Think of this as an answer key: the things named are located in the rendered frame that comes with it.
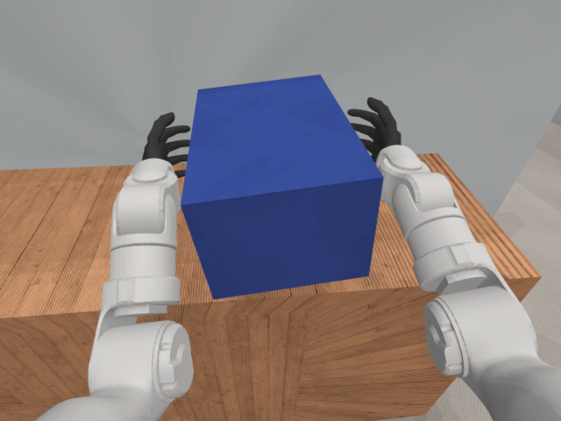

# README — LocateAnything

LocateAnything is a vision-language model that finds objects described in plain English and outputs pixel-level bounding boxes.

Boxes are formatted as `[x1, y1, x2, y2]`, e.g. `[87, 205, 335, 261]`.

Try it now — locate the robot left upper arm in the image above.
[35, 320, 194, 421]

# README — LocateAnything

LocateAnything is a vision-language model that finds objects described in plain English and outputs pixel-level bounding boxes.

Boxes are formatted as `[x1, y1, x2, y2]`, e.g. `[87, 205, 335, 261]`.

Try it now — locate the carton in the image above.
[181, 75, 384, 300]

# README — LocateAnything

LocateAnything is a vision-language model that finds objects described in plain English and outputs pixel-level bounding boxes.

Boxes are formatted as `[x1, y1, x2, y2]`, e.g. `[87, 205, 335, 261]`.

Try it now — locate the right robot hand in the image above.
[347, 97, 401, 163]

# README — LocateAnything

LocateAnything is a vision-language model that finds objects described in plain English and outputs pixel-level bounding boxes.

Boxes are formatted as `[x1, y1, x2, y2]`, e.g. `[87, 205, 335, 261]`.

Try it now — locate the robot right upper arm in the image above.
[423, 285, 561, 421]

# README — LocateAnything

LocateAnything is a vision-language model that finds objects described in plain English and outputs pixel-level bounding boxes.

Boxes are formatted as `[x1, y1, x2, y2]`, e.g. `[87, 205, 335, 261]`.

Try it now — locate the robot left forearm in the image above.
[88, 158, 181, 391]

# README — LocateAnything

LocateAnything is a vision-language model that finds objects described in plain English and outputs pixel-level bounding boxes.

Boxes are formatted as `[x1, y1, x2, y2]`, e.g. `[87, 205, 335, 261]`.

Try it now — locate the pedestal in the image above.
[0, 153, 542, 421]

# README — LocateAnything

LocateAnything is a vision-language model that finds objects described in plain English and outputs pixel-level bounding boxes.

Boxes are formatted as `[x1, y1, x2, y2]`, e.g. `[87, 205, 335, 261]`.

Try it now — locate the left robot hand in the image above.
[142, 112, 190, 178]

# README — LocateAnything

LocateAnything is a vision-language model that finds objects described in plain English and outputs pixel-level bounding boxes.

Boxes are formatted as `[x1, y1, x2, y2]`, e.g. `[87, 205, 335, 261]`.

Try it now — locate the robot right forearm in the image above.
[375, 145, 537, 353]

